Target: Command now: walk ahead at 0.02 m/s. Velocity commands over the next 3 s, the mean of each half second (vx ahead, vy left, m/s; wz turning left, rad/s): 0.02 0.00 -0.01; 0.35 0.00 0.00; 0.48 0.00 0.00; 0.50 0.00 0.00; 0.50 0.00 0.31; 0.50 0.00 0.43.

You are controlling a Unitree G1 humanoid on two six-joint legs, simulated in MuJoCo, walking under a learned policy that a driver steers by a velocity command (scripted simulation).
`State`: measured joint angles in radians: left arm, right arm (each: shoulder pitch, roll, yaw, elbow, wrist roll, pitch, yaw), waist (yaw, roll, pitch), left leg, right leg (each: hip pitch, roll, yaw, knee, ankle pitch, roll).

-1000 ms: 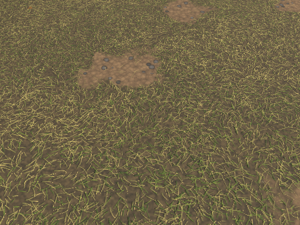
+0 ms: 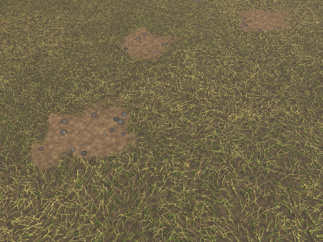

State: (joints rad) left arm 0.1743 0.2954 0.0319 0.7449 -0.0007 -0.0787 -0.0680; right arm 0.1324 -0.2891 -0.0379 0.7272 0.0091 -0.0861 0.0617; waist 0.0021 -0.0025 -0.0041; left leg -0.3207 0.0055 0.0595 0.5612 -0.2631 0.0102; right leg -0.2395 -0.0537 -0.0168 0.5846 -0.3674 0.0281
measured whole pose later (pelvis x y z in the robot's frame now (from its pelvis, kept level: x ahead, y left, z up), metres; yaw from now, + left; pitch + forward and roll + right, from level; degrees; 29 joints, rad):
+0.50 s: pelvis +0.01 +0.00 +0.00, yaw +0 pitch +0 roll +0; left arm 0.19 0.33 0.04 0.81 0.02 -0.06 -0.04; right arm 0.16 -0.32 -0.06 0.78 -0.02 -0.07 0.04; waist 0.00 0.00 0.02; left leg -0.27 0.01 0.04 0.56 -0.30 0.02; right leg -0.17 -0.04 -0.03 0.54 -0.38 0.00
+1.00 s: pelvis +0.19 -0.01 +0.00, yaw +0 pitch +1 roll +1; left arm 0.03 0.21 0.00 0.79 0.06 -0.06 -0.06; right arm 0.54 -0.21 0.01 0.96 -0.07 -0.08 0.05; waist -0.09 0.00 0.00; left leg 0.16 0.00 0.04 0.22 -0.40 0.00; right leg -0.49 -0.02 -0.03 0.57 -0.09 -0.08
